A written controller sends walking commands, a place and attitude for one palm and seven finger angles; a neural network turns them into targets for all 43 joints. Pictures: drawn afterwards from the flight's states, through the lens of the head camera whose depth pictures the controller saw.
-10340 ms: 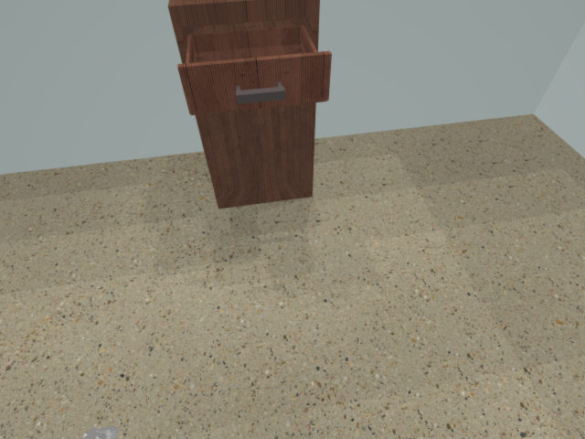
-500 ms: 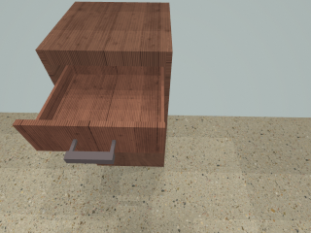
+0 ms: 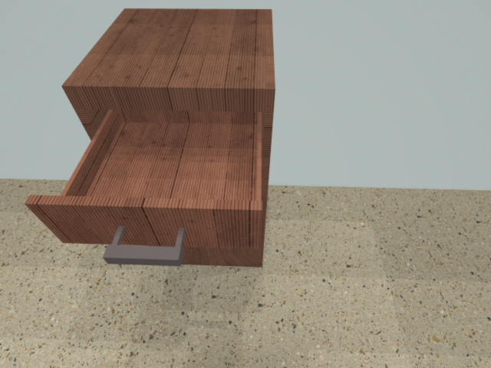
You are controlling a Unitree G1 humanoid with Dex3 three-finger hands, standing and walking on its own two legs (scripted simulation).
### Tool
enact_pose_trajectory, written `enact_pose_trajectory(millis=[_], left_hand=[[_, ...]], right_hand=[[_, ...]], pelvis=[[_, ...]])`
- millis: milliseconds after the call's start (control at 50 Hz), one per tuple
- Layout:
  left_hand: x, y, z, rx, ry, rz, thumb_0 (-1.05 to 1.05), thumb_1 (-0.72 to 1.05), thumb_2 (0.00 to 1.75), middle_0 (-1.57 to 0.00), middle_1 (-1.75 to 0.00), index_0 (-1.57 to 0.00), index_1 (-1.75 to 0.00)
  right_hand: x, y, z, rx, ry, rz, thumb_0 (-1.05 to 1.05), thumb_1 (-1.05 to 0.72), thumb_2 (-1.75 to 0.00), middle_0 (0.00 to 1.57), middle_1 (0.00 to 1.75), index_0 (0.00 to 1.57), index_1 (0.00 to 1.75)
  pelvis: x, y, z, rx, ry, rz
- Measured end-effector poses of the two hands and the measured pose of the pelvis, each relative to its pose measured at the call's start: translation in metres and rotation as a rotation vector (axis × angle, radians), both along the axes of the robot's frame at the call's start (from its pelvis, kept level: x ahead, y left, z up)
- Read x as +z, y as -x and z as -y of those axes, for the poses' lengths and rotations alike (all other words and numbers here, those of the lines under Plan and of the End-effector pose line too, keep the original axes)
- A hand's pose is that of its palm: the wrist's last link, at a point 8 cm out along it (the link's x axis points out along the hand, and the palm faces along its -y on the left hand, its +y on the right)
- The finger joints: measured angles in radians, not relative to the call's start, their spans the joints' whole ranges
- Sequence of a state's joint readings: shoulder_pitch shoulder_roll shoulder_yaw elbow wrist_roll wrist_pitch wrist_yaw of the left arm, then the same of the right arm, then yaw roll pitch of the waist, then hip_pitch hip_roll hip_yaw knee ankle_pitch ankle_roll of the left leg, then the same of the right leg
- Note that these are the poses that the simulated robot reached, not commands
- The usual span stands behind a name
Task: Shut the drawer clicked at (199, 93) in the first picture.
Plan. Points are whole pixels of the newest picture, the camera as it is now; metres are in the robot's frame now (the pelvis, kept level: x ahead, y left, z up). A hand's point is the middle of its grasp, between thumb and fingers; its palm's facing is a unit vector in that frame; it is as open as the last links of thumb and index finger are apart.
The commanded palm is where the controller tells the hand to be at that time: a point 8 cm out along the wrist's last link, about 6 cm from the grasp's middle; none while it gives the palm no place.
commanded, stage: come to a stop and stand still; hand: left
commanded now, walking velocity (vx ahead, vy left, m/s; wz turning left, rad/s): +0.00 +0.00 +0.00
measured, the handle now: (147, 244) +0.32 +0.21 -0.01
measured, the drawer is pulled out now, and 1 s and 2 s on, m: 0.27 0.27 0.25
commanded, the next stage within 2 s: look again from close up in 0.92 s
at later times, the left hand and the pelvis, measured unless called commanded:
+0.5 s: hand out of the picture +0.02 +0.20 -0.17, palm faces +0.00 -0.98 -0.19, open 7.4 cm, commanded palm none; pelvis +0.01 +0.03 +0.01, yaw +0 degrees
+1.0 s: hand out of the picture +0.01 +0.20 -0.17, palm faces +0.02 -0.99 -0.16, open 7.4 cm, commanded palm none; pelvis +0.02 +0.04 +0.01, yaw +0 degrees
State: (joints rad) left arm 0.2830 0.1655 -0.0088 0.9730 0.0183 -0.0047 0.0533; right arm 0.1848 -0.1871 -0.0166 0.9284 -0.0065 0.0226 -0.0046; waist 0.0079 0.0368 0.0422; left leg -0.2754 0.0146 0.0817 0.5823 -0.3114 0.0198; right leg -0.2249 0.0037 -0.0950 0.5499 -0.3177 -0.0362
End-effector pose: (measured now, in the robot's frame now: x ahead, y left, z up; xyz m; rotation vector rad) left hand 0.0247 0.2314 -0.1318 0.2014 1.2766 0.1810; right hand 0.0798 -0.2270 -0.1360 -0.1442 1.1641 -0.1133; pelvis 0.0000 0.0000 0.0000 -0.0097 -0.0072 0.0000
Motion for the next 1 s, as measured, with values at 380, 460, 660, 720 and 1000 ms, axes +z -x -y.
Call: enact_pose_trajectory(millis=[380, 460, 660, 720, 1000], left_hand=[[0.001, 0.001, -0.025, -0.014, 0.034, -0.024, 0.01, 0.91, 0.90, -0.20, -0.30, -0.20, -0.30], [-0.002, 0.008, -0.023, -0.006, 0.049, -0.065, 0.01, 0.91, 0.90, -0.20, -0.30, -0.20, -0.30], [-0.009, 0.015, -0.015, 0.011, 0.085, -0.115, 0.01, 0.91, 0.90, -0.20, -0.30, -0.20, -0.30], [-0.010, 0.016, -0.015, 0.016, 0.091, -0.122, 0.01, 0.91, 0.90, -0.20, -0.30, -0.20, -0.30], [-0.010, 0.020, -0.020, 0.031, 0.089, -0.147, 0.00, 0.91, 0.90, -0.20, -0.30, -0.20, -0.30]], right_hand=[[0.001, 0.076, -0.023, -0.014, 0.015, -0.188, 0.01, -0.92, -0.89, 0.20, 0.30, 0.20, 0.29], [0.001, 0.083, -0.029, -0.025, 0.014, -0.223, 0.01, -0.91, -0.89, 0.20, 0.30, 0.20, 0.29], [0.001, 0.072, -0.043, -0.035, 0.009, -0.224, 0.01, -0.92, -0.89, 0.20, 0.30, 0.20, 0.29], [0.002, 0.069, -0.044, -0.037, 0.014, -0.222, 0.02, -0.92, -0.89, 0.20, 0.30, 0.20, 0.29], [0.002, 0.064, -0.049, -0.044, 0.019, -0.220, 0.01, -0.92, -0.89, 0.20, 0.30, 0.20, 0.29]], pelvis=[[0.007, 0.001, -0.026, -0.001, -0.009, -0.008], [0.008, -0.005, -0.028, -0.002, -0.008, -0.002], [0.008, -0.015, -0.034, -0.005, -0.005, 0.014], [0.009, -0.017, -0.036, -0.006, -0.005, 0.015], [0.009, -0.023, -0.042, -0.009, -0.008, 0.015]])
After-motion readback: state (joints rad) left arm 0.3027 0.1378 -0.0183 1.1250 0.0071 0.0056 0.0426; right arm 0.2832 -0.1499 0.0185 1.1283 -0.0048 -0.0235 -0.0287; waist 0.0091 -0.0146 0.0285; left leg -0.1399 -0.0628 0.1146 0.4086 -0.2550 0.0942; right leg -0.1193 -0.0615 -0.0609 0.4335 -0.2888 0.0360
